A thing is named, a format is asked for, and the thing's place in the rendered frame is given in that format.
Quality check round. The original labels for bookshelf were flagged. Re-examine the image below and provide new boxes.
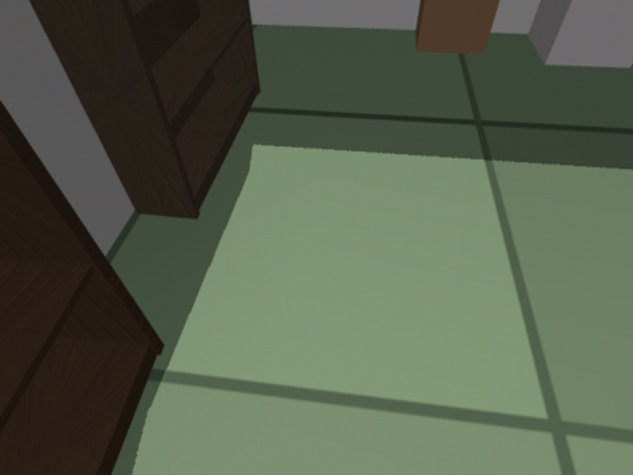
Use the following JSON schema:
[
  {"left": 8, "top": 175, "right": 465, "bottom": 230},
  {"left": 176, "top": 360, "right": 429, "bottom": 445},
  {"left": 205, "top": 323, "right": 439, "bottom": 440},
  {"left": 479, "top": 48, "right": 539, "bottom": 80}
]
[
  {"left": 29, "top": 0, "right": 260, "bottom": 220},
  {"left": 0, "top": 100, "right": 164, "bottom": 475}
]

